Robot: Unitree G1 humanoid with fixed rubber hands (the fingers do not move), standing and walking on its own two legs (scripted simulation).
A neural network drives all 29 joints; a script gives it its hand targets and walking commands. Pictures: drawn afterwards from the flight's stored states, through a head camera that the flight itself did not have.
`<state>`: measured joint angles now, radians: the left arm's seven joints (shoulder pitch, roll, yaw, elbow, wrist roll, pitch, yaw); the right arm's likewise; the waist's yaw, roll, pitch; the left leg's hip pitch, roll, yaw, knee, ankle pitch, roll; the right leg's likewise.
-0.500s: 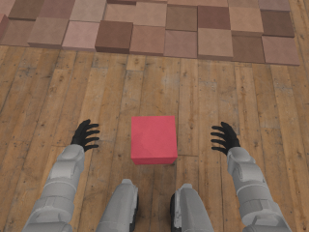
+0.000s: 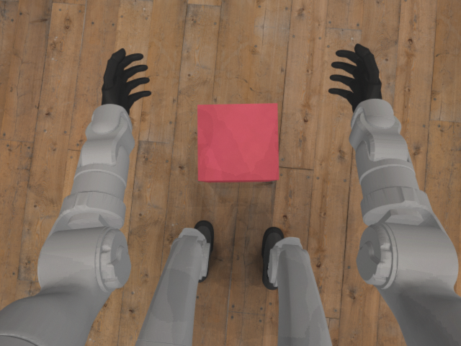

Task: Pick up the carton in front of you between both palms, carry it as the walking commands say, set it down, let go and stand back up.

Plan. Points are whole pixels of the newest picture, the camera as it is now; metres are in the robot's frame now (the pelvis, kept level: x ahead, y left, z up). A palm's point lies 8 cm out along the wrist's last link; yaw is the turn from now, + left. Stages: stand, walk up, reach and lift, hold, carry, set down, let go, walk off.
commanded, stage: reach and lift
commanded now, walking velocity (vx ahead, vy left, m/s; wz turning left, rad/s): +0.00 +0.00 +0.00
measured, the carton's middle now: (237, 148) +0.46 +0.03 -0.52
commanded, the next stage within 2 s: none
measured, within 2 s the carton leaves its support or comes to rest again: leaves its support in 1.60 s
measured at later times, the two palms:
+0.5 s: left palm (158, 139) +0.44 +0.22 -0.35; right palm (317, 138) +0.48 -0.17 -0.35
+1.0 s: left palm (173, 141) +0.45 +0.21 -0.45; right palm (303, 140) +0.49 -0.16 -0.45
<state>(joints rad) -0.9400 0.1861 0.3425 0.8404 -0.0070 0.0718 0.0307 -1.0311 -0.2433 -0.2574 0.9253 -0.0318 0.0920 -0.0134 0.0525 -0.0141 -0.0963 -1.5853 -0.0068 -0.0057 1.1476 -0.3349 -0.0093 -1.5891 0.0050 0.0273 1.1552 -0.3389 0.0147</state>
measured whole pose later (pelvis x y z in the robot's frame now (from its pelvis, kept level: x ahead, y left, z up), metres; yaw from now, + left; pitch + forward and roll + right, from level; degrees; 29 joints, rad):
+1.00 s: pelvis -0.04 +0.00 -0.27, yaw +1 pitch +39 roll +1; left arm -1.26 0.31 0.08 1.07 -0.29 -0.02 0.13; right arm -1.32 -0.38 0.01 1.09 0.25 0.00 -0.11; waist 0.05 0.01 0.28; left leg -2.30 -0.03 -0.01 2.18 -0.55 -0.03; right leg -2.30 0.03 0.04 2.19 -0.57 0.04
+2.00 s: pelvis -0.05 -0.01 -0.21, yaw +0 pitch +40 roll +1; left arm -1.02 0.04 0.44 0.79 0.09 0.28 0.09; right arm -1.08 -0.07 -0.36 0.86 -0.11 0.27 -0.10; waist 0.04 -0.01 -0.10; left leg -2.14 -0.10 -0.07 1.97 -0.53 -0.07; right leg -2.14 0.11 0.07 1.98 -0.54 0.06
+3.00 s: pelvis +0.04 +0.00 +0.07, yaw +0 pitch +21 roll +0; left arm -0.40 -0.11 0.32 0.60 0.16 0.28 0.05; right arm -0.41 0.12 -0.31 0.62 -0.16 0.27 -0.07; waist 0.02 -0.01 -0.21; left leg -0.93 -0.08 -0.13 0.98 -0.41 -0.03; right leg -0.93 0.09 0.13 0.99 -0.41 0.02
